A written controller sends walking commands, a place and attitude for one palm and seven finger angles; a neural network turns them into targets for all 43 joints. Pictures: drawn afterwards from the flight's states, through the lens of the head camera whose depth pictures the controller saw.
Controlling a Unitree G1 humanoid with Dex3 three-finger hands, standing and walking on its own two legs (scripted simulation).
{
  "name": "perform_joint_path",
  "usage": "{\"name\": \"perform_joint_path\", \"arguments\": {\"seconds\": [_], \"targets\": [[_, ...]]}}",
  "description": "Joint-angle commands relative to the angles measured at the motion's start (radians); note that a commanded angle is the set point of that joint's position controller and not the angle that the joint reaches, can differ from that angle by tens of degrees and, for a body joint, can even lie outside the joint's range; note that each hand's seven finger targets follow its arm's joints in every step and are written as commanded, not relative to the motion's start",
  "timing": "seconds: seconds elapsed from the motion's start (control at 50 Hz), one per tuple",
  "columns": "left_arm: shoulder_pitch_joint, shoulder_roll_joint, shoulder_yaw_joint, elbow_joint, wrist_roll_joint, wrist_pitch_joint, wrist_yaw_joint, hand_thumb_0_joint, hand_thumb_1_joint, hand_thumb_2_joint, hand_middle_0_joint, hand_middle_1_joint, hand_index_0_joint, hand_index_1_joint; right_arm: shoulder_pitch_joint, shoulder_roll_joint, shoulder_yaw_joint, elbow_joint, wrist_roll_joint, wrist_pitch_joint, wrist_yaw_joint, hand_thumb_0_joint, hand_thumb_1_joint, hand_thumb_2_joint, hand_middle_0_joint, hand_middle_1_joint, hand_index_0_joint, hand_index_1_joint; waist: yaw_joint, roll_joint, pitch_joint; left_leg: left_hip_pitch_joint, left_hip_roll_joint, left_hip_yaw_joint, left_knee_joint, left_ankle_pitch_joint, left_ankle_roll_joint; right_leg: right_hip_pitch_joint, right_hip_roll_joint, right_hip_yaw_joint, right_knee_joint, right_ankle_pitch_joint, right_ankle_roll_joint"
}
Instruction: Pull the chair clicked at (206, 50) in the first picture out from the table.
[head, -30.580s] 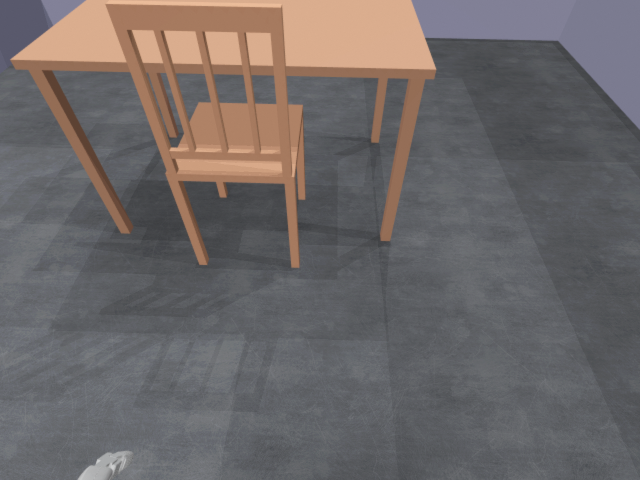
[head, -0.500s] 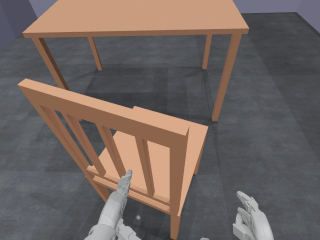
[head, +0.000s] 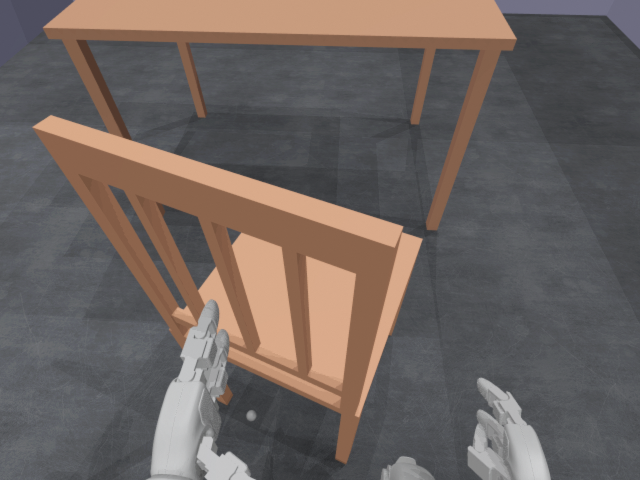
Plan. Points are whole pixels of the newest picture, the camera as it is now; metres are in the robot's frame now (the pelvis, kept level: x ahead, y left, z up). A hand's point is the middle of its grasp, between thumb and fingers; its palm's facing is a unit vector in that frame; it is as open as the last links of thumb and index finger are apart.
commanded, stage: draw the hand back to the body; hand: left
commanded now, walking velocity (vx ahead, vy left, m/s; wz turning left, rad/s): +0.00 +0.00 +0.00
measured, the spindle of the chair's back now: (236, 295) +0.35 +0.14 +0.01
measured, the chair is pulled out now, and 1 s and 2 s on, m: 0.63 0.63 0.63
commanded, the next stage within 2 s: step back with the hand held close in 1.40 s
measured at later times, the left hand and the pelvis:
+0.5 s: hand (134, 394) +0.18 +0.18 +0.13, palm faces +0.22 -0.92 -0.33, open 16.3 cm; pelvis +0.02 +0.00 +0.03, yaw +1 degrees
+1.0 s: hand out of the picture +0.20 +0.26 +0.22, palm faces +0.48 -0.75 -0.45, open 9.8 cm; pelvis +0.02 +0.00 +0.06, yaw +0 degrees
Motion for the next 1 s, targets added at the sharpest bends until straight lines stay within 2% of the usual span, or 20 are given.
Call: {"name": "perform_joint_path", "arguments": {"seconds": [0.0, 0.02, 0.08, 0.14, 0.18, 0.2, 0.3, 0.32, 0.34, 0.36, 0.38, 0.4, 0.5, 0.6, 0.64, 0.7, 0.8, 0.88, 0.9, 0.98], "targets": [[0.079, 0.044, 0.064, -0.179, 0.031, -0.261, 0.005, 0.0, -0.55, 0.2, 0.0, 0.0, 0.0, 0.0, -0.093, -0.085, -0.062, -0.126, -0.007, -0.053, 0.028, 0.0, -0.9, -0.9, 0.2, 0.3, 0.2, 0.3, 0.018, -0.024, -0.105, -0.178, -0.016, -0.001, -0.117, 0.346, -0.027, 0.193, 0.057, -0.009, -0.034, 0.137, -0.044], [0.092, 0.039, 0.047, -0.178, 0.035, -0.268, -0.012, 0.0, -0.55, 0.2, 0.0, 0.0, 0.0, 0.0, -0.099, -0.092, -0.063, -0.136, -0.006, -0.046, 0.036, 0.0, -0.9, -0.9, 0.2, 0.3, 0.2, 0.3, 0.012, -0.007, -0.117, -0.162, -0.013, 0.005, -0.122, 0.328, -0.025, 0.199, 0.054, -0.003, -0.041, 0.125, -0.042], [0.085, 0.074, 0.046, -0.25, 0.012, -0.21, -0.081, 0.0, -0.55, 0.2, 0.0, 0.0, 0.0, 0.0, -0.11, -0.105, -0.062, -0.177, 0.015, -0.028, 0.029, 0.0, -0.9, -0.9, 0.2, 0.3, 0.2, 0.3, 0.002, -0.005, -0.134, -0.132, -0.008, 0.009, -0.158, 0.269, -0.008, 0.254, 0.048, 0.015, -0.099, 0.071, -0.034], [0.055, 0.152, 0.151, -0.324, -0.044, -0.146, -0.103, 0.0, -0.55, 0.2, 0.0, 0.0, 0.0, 0.0, -0.113, -0.101, -0.053, -0.184, 0.027, -0.018, -0.007, 0.0, -0.9, -0.9, 0.2, 0.3, 0.2, 0.3, -0.001, -0.072, -0.161, -0.125, -0.009, -0.002, -0.178, 0.25, 0.006, 0.33, 0.044, 0.029, -0.149, 0.046, -0.023], [0.04, 0.175, 0.22, -0.363, -0.08, -0.136, -0.094, 0.0, -0.55, 0.2, 0.0, 0.0, 0.0, 0.0, -0.112, -0.092, -0.05, -0.178, 0.034, -0.02, -0.03, 0.0, -0.9, -0.9, 0.2, 0.3, 0.2, 0.3, 0.003, -0.105, -0.155, -0.112, -0.01, -0.004, -0.189, 0.258, 0.008, 0.354, 0.048, 0.021, -0.167, 0.058, -0.018], [0.029, 0.2, 0.264, -0.37, -0.097, -0.139, -0.084, 0.0, -0.55, 0.2, 0.0, 0.0, 0.0, 0.0, -0.114, -0.089, -0.048, -0.169, 0.036, -0.023, -0.037, 0.0, -0.9, -0.9, 0.2, 0.3, 0.2, 0.3, 0.008, -0.094, -0.158, -0.105, -0.011, -0.007, -0.194, 0.274, 0.006, 0.369, 0.051, 0.017, -0.172, 0.074, -0.022], [0.055, 0.185, 0.333, -0.297, -0.157, -0.149, -0.102, 0.0, -0.369, 0.287, -0.025, -0.037, -0.025, -0.037, -0.106, -0.082, -0.047, -0.113, 0.043, -0.053, -0.044, 0.0, -0.9, -0.9, 0.2, 0.3, 0.2, 0.3, 0.002, -0.08, -0.126, -0.046, -0.009, -0.008, -0.22, 0.348, 0.001, 0.418, 0.047, 0.003, -0.212, 0.192, -0.017], [0.134, 0.355, 0.394, -0.276, -0.012, -0.052, -0.006, 0.0, -0.332, 0.305, -0.03, -0.045, -0.03, -0.045, -0.07, -0.09, -0.056, -0.105, 0.013, -0.019, -0.064, 0.0, -0.9, -0.9, 0.2, 0.3, 0.2, 0.3, 0.046, 0.004, -0.162, 0.007, 0.027, 0.005, -0.283, 0.384, -0.002, 0.517, 0.009, 0.031, -0.228, 0.22, -0.041], [0.151, 0.248, 0.333, -0.321, -0.001, -0.01, 0.024, 0.0, -0.296, 0.322, -0.035, -0.053, -0.035, -0.053, -0.065, -0.071, -0.047, -0.124, 0.011, -0.012, -0.065, 0.0, -0.9, -0.9, 0.2, 0.3, 0.2, 0.3, 0.023, 0.023, -0.114, 0.034, 0.02, 0.006, -0.305, 0.418, -0.007, 0.516, 0.004, 0.007, -0.244, 0.268, -0.037], [0.144, 0.23, 0.321, -0.303, 0.004, 0.01, 0.036, 0.0, -0.26, 0.34, -0.04, -0.06, -0.04, -0.06, -0.074, -0.074, -0.05, -0.114, 0.011, -0.009, -0.064, 0.0, -0.9, -0.9, 0.2, 0.3, 0.2, 0.3, 0.015, -0.011, -0.087, 0.041, 0.024, 0.003, -0.314, 0.421, -0.01, 0.512, 0.004, -0.002, -0.257, 0.269, -0.033], [0.138, 0.216, 0.316, -0.282, 0.009, 0.025, 0.046, 0.0, -0.224, 0.357, -0.045, -0.068, -0.045, -0.068, -0.087, -0.076, -0.05, -0.1, 0.009, 0.0, -0.064, 0.0, -0.9, -0.9, 0.2, 0.3, 0.2, 0.3, 0.018, 0.001, -0.056, 0.057, 0.026, 0.009, -0.325, 0.422, -0.006, 0.514, 0.007, -0.001, -0.274, 0.266, -0.033], [0.122, 0.235, 0.332, -0.272, 0.014, 0.038, 0.056, 0.0, -0.188, 0.375, -0.05, -0.075, -0.05, -0.075, -0.093, -0.079, -0.049, -0.095, 0.009, 0.007, -0.066, 0.0, -0.9, -0.9, 0.2, 0.3, 0.2, 0.3, 0.019, -0.009, -0.044, 0.07, 0.026, 0.006, -0.338, 0.438, -0.004, 0.536, 0.007, -0.004, -0.303, 0.281, -0.036], [0.012, 0.331, 0.413, -0.322, 0.026, 0.045, 0.103, 0.0, -0.006, 0.462, -0.075, -0.113, -0.075, -0.113, -0.129, -0.087, -0.033, -0.067, 0.003, -0.014, -0.077, 0.0, -0.9, -0.9, 0.2, 0.3, 0.2, 0.3, 0.031, 0.019, 0.008, 0.17, 0.028, -0.004, -0.426, 0.442, -0.002, 0.603, 0.01, -0.011, -0.372, 0.271, -0.037], [-0.071, 0.368, 0.478, -0.316, 0.03, 0.039, 0.125, 0.0, 0.175, 0.55, -0.1, -0.15, -0.1, -0.15, -0.14, -0.093, -0.023, -0.025, -0.001, -0.043, -0.077, 0.0, -0.9, -0.9, 0.2, 0.3, 0.2, 0.3, 0.042, 0.05, 0.058, 0.256, 0.034, -0.016, -0.514, 0.472, -0.01, 0.645, 0.015, -0.019, -0.429, 0.26, -0.041], [-0.084, 0.352, 0.488, -0.284, 0.025, 0.037, 0.126, 0.0, 0.248, 0.585, -0.11, -0.165, -0.11, -0.165, -0.149, -0.091, -0.02, -0.011, -0.005, -0.05, -0.072, 0.0, -0.9, -0.9, 0.2, 0.3, 0.2, 0.3, 0.04, 0.037, 0.088, 0.274, 0.034, -0.016, -0.543, 0.462, -0.01, 0.655, 0.019, -0.018, -0.45, 0.249, -0.038], [-0.097, 0.372, 0.533, -0.243, 0.025, 0.031, 0.126, 0.0, 0.356, 0.637, -0.125, -0.187, -0.125, -0.187, -0.163, -0.095, -0.025, 0.009, -0.005, -0.054, -0.065, 0.0, -0.9, -0.9, 0.2, 0.3, 0.2, 0.3, 0.049, 0.039, 0.115, 0.293, 0.038, -0.015, -0.58, 0.475, -0.01, 0.683, 0.023, -0.012, -0.485, 0.251, -0.041], [-0.122, 0.394, 0.604, -0.209, 0.015, 0.016, 0.119, 0.0, 0.538, 0.725, -0.15, -0.225, -0.15, -0.225, -0.188, -0.096, -0.028, 0.032, -0.008, -0.05, -0.051, 0.0, -0.9, -0.9, 0.2, 0.3, 0.2, 0.3, 0.056, 0.005, 0.134, 0.319, 0.047, -0.014, -0.624, 0.503, -0.012, 0.723, 0.031, -0.005, -0.519, 0.278, -0.041], [-0.175, 0.441, 0.676, -0.239, 0.011, -0.007, 0.122, 0.0, 0.682, 0.795, -0.17, -0.255, -0.17, -0.255, -0.183, -0.095, -0.031, 0.041, -0.01, -0.053, -0.047, 0.0, -0.9, -0.9, 0.2, 0.3, 0.2, 0.3, 0.061, 0.037, 0.098, 0.363, 0.046, -0.006, -0.646, 0.52, -0.011, 0.754, 0.031, -0.001, -0.537, 0.295, -0.038], [-0.188, 0.459, 0.697, -0.232, 0.01, -0.004, 0.122, 0.0, 0.719, 0.813, -0.175, -0.262, -0.175, -0.262, -0.194, -0.098, -0.03, 0.048, -0.009, -0.052, -0.047, 0.0, -0.9, -0.9, 0.2, 0.3, 0.2, 0.3, 0.061, 0.073, 0.106, 0.367, 0.044, -0.004, -0.65, 0.514, -0.012, 0.756, 0.034, 0.007, -0.549, 0.288, -0.04], [-0.239, 0.479, 0.743, -0.209, 0.0, -0.019, 0.124, 0.0, 0.864, 0.882, -0.195, -0.293, -0.195, -0.293, -0.187, -0.101, -0.035, 0.059, -0.009, -0.051, -0.045, 0.0, -0.9, -0.9, 0.2, 0.3, 0.2, 0.3, 0.059, 0.046, 0.105, 0.389, 0.045, 0.002, -0.667, 0.513, -0.008, 0.77, 0.034, 0.007, -0.568, 0.291, -0.035]]}}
